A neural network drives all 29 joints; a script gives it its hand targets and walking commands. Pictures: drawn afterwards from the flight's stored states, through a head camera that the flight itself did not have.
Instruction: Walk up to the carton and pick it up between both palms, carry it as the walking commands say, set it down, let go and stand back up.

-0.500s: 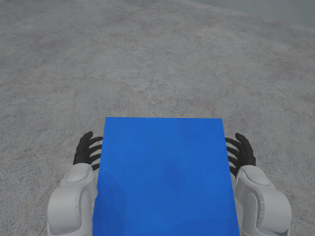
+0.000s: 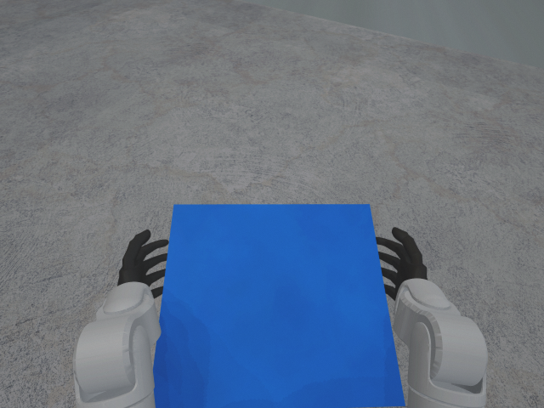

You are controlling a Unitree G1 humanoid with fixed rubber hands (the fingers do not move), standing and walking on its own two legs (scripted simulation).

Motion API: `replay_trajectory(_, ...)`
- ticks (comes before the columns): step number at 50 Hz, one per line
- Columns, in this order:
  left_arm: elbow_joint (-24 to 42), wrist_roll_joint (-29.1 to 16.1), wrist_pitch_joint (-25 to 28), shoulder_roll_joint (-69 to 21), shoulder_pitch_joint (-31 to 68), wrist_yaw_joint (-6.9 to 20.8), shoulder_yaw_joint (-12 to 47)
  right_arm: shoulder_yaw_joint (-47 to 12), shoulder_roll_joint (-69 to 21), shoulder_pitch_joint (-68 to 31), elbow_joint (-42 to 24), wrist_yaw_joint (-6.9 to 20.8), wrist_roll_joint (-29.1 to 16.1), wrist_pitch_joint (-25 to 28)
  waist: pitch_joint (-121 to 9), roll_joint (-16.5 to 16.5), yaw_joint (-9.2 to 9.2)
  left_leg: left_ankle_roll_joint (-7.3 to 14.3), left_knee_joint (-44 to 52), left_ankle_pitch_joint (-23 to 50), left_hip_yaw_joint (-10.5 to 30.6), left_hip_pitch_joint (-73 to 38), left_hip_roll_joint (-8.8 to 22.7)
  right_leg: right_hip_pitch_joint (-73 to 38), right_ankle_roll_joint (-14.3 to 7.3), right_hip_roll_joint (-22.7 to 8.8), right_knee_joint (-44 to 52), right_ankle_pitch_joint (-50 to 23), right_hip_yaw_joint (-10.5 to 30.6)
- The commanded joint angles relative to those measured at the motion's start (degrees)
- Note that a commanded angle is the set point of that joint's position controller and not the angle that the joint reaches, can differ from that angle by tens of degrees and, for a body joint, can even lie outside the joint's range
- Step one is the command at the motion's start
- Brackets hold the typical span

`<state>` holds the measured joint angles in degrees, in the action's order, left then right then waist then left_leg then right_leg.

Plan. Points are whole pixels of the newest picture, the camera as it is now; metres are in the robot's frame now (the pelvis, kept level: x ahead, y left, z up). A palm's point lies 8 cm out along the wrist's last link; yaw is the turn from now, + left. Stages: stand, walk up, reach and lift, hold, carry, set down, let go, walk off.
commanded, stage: carry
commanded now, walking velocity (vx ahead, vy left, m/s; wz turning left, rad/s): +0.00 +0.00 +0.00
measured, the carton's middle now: (271, 308) +0.26 +0.00 +0.00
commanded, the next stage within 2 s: none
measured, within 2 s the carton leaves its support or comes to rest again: neither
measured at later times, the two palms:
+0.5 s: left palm (160, 207) +0.39 +0.18 +0.09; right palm (375, 204) +0.40 -0.17 +0.09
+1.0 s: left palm (163, 232) +0.37 +0.18 +0.05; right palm (371, 226) +0.39 -0.17 +0.05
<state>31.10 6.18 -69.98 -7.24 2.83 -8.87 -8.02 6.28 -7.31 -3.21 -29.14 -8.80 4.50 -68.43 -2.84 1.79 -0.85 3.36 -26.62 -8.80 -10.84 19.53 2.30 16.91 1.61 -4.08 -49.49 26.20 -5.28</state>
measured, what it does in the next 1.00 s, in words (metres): walks ahead: right foot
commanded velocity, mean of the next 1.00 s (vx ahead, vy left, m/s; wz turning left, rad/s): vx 0.00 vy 0.00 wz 0.00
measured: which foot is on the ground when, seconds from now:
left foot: down 0.00-1.00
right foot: up 0.00-0.22, down 0.24-1.00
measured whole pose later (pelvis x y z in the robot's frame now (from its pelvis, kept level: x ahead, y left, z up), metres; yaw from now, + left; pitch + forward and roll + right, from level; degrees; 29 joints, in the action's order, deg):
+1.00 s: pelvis +0.12 -0.01 +0.00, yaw +3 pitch +1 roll +0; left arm 4.2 10.6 -49.9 -7.3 5.3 -6.2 -9.8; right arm 9.9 -7.3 -6.0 -3.4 -5.3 9.6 -49.6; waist -5.1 -0.5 -0.7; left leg 0.2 -30.6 -21.7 -7.0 10.2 2.6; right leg 19.6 -2.0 -1.5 -29.8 11.6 -8.1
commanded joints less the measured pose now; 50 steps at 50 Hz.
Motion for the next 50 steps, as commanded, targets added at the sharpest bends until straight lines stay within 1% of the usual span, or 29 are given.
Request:
replay_trajectory(1, 2.03, -22.26, 0.61, -48.15, 23.57, 13.91, 43.23, -38.84, -48.64, -22.86, -2.80, 14.03, -21.29, -0.21, -13.77, -8.37, -0.12, 7.43, 10.26, 29.37, 21.14, -24.82, 18.90, 16.26, -0.51, -1.51, -8.70, -0.96, 4.15)
replay_trajectory(2, 3.18, -22.55, 1.62, -50.00, 24.77, 14.12, 43.95, -39.74, -50.50, -24.43, -3.73, 14.55, -21.93, 0.78, -13.32, -9.39, 0.13, 5.29, 10.62, 27.74, 16.22, -23.41, 15.71, 14.08, -0.62, -1.31, -2.86, -4.25, 3.18)
replay_trajectory(3, 4.28, -22.74, 2.41, -51.22, 25.58, 14.16, 44.65, -40.47, -51.94, -25.24, -4.38, 14.94, -22.54, 1.38, -13.46, -10.31, 0.20, 4.04, 10.60, 26.66, 12.51, -22.14, 13.43, 11.03, -0.67, -0.24, 1.50, -6.89, 1.78)
replay_trajectory(4, 5.59, -22.91, 2.99, -51.92, 26.20, 14.10, 45.12, -40.98, -52.75, -25.69, -5.15, 15.19, -23.06, 1.79, -13.75, -10.64, 0.17, 3.58, 10.55, 25.77, 10.71, -21.26, 12.41, 8.74, -0.75, 0.69, 5.24, -8.41, 1.01)
replay_trajectory(5, 7.26, -23.32, 3.21, -52.46, 26.26, 13.94, 45.77, -41.71, -53.14, -25.57, -6.69, 15.21, -23.62, 1.85, -14.35, -10.45, 0.06, 3.74, 10.45, 25.84, 9.93, -21.07, 12.16, 7.18, -0.73, 1.29, 8.87, -9.27, 0.46)
replay_trajectory(7, 7.93, -23.37, 3.02, -51.97, 25.23, 13.63, 45.96, -41.40, -51.87, -24.08, -7.25, 15.00, -23.19, 1.53, -15.84, -10.39, -0.13, 3.86, 9.05, 29.84, 9.20, -21.68, 12.70, 4.79, -0.87, 2.06, 14.94, -11.93, -0.65)
replay_trajectory(8, 7.78, -23.29, 2.77, -51.29, 24.28, 13.58, 45.82, -41.19, -50.98, -23.13, -7.33, 14.84, -22.73, 1.29, -16.40, -10.21, -0.06, 3.46, 7.65, 31.54, 8.55, -21.70, 12.57, 3.13, -0.91, 2.30, 17.51, -13.84, -1.22)
replay_trajectory(9, 7.43, -23.22, 2.47, -50.67, 23.28, 13.58, 45.65, -40.96, -50.07, -22.26, -7.34, 14.65, -22.24, 0.98, -16.81, -9.60, 0.26, 2.61, 5.53, 31.63, 7.33, -21.22, 11.73, 0.79, -1.03, 2.54, 20.96, -16.70, -2.01)
replay_trajectory(10, 6.92, -23.12, 2.17, -50.05, 22.39, 13.63, 45.42, -40.76, -49.14, -21.69, -7.19, 14.48, -21.79, 0.64, -16.94, -8.75, 0.83, 1.22, 2.83, 29.48, 5.75, -20.15, 10.28, -2.36, -1.24, 2.71, 25.79, -21.07, -3.17)
replay_trajectory(11, 6.40, -23.04, 1.84, -49.31, 21.96, 13.75, 45.20, -40.40, -48.24, -21.07, -6.68, 14.32, -21.26, 0.28, -16.89, -7.54, 1.18, -0.54, 0.58, 26.27, 4.80, -17.91, 8.92, -6.27, -1.39, 1.54, 29.33, -27.23, -2.94)
replay_trajectory(12, 5.96, -23.06, 1.48, -48.12, 21.84, 13.89, 44.83, -39.98, -47.45, -20.10, -5.81, 14.13, -20.64, -0.11, -17.33, -5.44, 0.77, -2.12, -1.51, 20.74, 4.67, -14.72, 7.53, -10.38, -1.89, -1.83, 28.31, -37.75, 0.15)
replay_trajectory(13, 5.28, -22.97, 1.13, -47.04, 21.72, 14.02, 44.43, -39.70, -46.60, -19.45, -4.84, 13.93, -20.05, -0.57, -17.41, -1.84, 0.33, -3.34, -4.30, 9.89, 4.93, -11.64, 5.72, -12.60, -2.93, -6.44, 27.08, -51.84, 4.78)
replay_trajectory(14, 5.14, -22.80, 1.44, -46.72, 23.06, 13.96, 44.23, -40.18, -45.54, -20.72, -5.41, 13.78, -19.88, -0.74, -18.21, 1.96, -0.12, -4.48, -2.34, 5.66, 6.15, -10.68, 4.65, -14.31, -5.37, -9.19, 23.30, -57.78, 6.63)
replay_trajectory(15, 2.81, -22.16, 1.51, -45.99, 21.75, 14.01, 42.56, -39.96, -45.01, -21.45, -4.53, 13.73, -19.62, -0.98, -18.25, 3.88, 0.10, -4.86, -1.91, 2.08, 5.90, -11.28, 4.48, -13.90, -5.64, -9.35, 23.50, -57.53, 7.12)
replay_trajectory(16, 2.98, -22.72, 1.47, -46.85, 22.22, 14.15, 42.71, -40.28, -45.91, -21.78, -4.73, 13.73, -20.00, -1.14, -17.84, 2.89, 0.21, -5.19, -1.59, 2.47, 5.93, -11.91, 4.94, -12.94, -5.55, -8.79, 23.97, -56.00, 6.38)
replay_trajectory(17, 2.14, -22.39, 1.55, -46.81, 22.28, 14.14, 42.15, -40.08, -46.20, -22.42, -3.90, 13.75, -20.18, -1.08, -17.71, 1.20, 0.22, -5.32, -1.22, 6.11, 6.48, -13.27, 5.85, -12.12, -5.28, -7.87, 23.26, -55.11, 5.29)
replay_trajectory(18, 2.29, -22.56, 1.60, -47.41, 22.65, 14.15, 42.18, -40.54, -47.15, -23.09, -4.12, 13.82, -20.76, -1.01, -17.21, 0.68, 0.25, -5.43, -1.61, 10.62, 6.85, -13.90, 6.42, -11.13, -4.84, -7.01, 22.14, -55.29, 4.50)
replay_trajectory(20, 1.10, -22.15, 1.85, -47.34, 23.07, 14.11, 41.54, -40.02, -47.37, -23.67, -2.74, 13.85, -20.78, -0.67, -18.22, -0.49, 0.12, -5.21, -2.34, 17.92, 7.61, -15.21, 7.19, -10.96, -4.62, -6.02, 20.40, -56.01, 3.82)
replay_trajectory(22, -1.22, -21.08, 2.53, -46.65, 23.19, 14.11, 40.37, -38.82, -46.63, -23.75, -0.25, 14.03, -20.07, 0.03, -19.09, -1.44, 0.08, -5.04, -3.13, 20.85, 7.80, -15.59, 7.22, -11.05, -4.79, -5.63, 19.06, -56.74, 3.59)
replay_trajectory(25, -6.97, -18.62, 5.19, -45.00, 24.48, 14.59, 37.46, -35.84, -44.73, -24.73, 5.90, 14.79, -17.93, 2.64, -19.05, -2.10, 0.10, -4.93, -3.38, 20.03, 7.93, -14.85, 6.83, -10.35, -5.02, -5.39, 18.02, -55.66, 3.61)
replay_trajectory(29, -11.74, -16.87, 9.90, -45.40, 26.99, 15.40, 35.38, -33.43, -44.77, -26.93, 11.12, 15.91, -16.24, 7.35, -19.07, -2.75, 0.12, -4.61, -3.63, 19.99, 8.41, -14.42, 6.73, -8.73, -4.80, -4.86, 17.16, -51.55, 3.74)
replay_trajectory(30, -12.11, -16.79, 11.00, -45.77, 27.61, 15.54, 35.37, -33.25, -45.07, -27.40, 11.65, 16.07, -16.07, 8.51, -19.21, -2.92, 0.09, -4.48, -3.81, 20.07, 8.60, -14.26, 6.75, -8.50, -4.69, -4.74, 17.06, -50.41, 3.79)
replay_trajectory(32, -12.09, -16.98, 12.62, -46.73, 28.45, 15.69, 35.90, -33.46, -45.86, -28.05, 11.78, 16.24, -16.09, 10.25, -19.44, -3.10, 0.05, -4.22, -3.95, 19.25, 8.81, -13.94, 6.76, -8.19, -4.52, -4.61, 17.19, -48.54, 3.88)
replay_trajectory(36, -14.45, -16.16, 14.97, -46.15, 28.38, 15.93, 35.43, -32.76, -45.18, -27.99, 14.18, 16.47, -15.13, 12.79, -19.22, -2.69, 0.03, -3.78, -3.34, 15.08, 9.11, -12.96, 6.62, -7.67, -4.40, -4.69, 17.95, -44.96, 4.20)
replay_trajectory(40, -19.62, -14.23, 17.93, -44.78, 28.06, 16.76, 33.46, -30.91, -44.04, -27.72, 19.40, 17.26, -13.20, 15.84, -17.22, -2.18, 0.02, -3.42, -1.34, 7.58, 9.74, -11.35, 6.56, -6.50, -4.31, -4.31, 19.97, -37.22, 4.52)
replay_trajectory(44, -20.14, -14.22, 20.61, -45.77, 29.56, 17.59, 33.68, -31.19, -45.13, -28.87, 20.08, 18.01, -13.00, 18.60, -15.01, -2.19, -0.01, -3.24, 0.64, 0.22, 10.16, -9.79, 6.37, -5.60, -4.03, -4.03, 22.37, -29.50, 4.97)
replay_trajectory(47, -20.72, -13.91, 21.70, -45.14, 29.69, 17.74, 33.40, -30.99, -44.65, -28.91, 20.60, 18.18, -12.74, 19.74, -14.62, -2.33, 0.02, -3.12, 1.24, -2.25, 10.18, -9.32, 6.21, -5.40, -3.85, -4.23, 23.27, -27.41, 5.19)
replay_trajectory(50, -21.98, -13.27, 22.70, -43.84, 29.18, 17.74, 32.53, -30.30, -43.40, -28.53, 21.70, 18.30, -12.28, 20.75, -14.41, -2.32, 0.06, -3.08, 1.60, -3.09, 10.23, -9.01, 6.16, -5.35, -3.84, -4.27, 23.61, -26.77, 5.20)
